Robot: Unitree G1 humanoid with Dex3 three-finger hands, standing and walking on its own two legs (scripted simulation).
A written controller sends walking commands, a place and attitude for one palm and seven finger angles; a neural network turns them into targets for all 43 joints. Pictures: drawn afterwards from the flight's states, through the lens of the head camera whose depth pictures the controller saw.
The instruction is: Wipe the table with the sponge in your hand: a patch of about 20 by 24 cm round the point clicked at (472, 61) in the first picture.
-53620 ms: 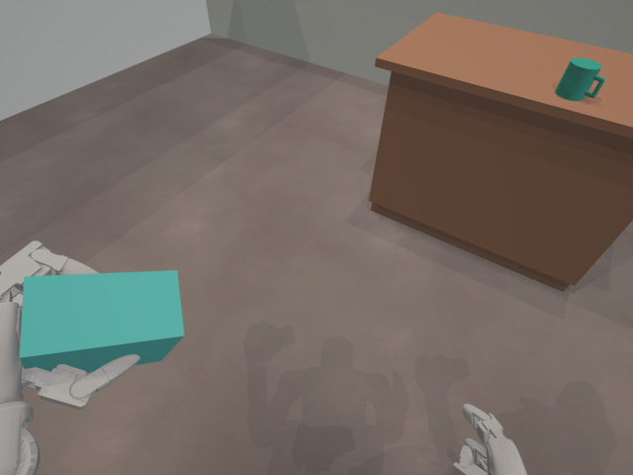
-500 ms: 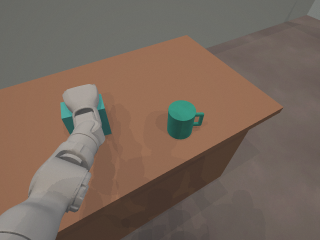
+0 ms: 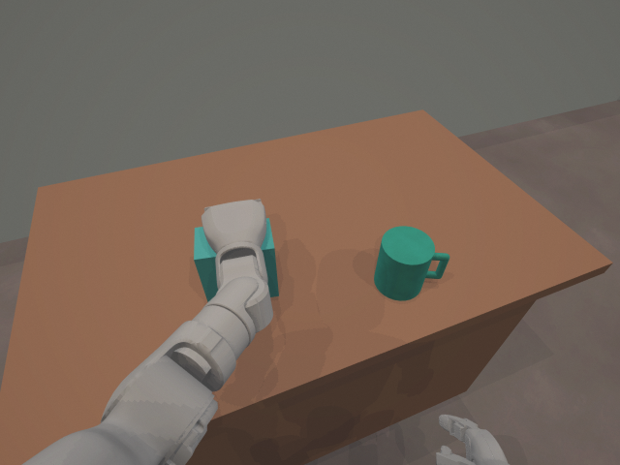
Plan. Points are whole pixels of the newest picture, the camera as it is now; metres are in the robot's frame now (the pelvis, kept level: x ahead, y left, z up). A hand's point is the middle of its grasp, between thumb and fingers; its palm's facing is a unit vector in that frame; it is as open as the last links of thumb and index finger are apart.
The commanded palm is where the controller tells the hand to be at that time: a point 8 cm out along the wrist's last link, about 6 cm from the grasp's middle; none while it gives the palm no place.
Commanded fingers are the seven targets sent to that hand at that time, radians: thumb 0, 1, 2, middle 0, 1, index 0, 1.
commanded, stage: wipe back along the third lane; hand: left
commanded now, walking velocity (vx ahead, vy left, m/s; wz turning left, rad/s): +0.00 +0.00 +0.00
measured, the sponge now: (240, 271) +0.40 +0.16 +0.01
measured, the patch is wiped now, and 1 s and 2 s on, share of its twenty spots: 1.00 1.00 1.00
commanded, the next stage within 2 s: slide back across to the middle lane in 0.80 s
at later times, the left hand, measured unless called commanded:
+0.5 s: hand (257, 278) +0.35 +0.11 +0.06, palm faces +0.01 -0.03 -1.00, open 10.2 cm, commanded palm +0.30 +0.09 +0.09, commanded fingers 0.00 0.10 1.30 -1.20 -1.60 -1.20 -1.60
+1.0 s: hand (269, 300) +0.32 +0.09 +0.06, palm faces +0.03 -0.06 -1.00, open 10.2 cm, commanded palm +0.27 +0.09 +0.10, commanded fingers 0.00 0.10 1.30 -1.20 -1.60 -1.20 -1.60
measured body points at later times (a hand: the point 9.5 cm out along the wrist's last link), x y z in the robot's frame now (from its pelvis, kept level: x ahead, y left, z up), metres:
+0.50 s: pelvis -0.02 -0.04 +0.00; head -0.05 -0.06 +0.45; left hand +0.35 +0.11 +0.11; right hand +0.17 -0.26 -0.10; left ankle -0.03 +0.04 -0.73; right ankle -0.02 -0.11 -0.73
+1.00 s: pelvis -0.02 -0.08 +0.00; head -0.05 -0.11 +0.45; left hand +0.31 +0.09 +0.11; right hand +0.21 -0.29 -0.08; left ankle -0.03 +0.04 -0.73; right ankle -0.02 -0.11 -0.73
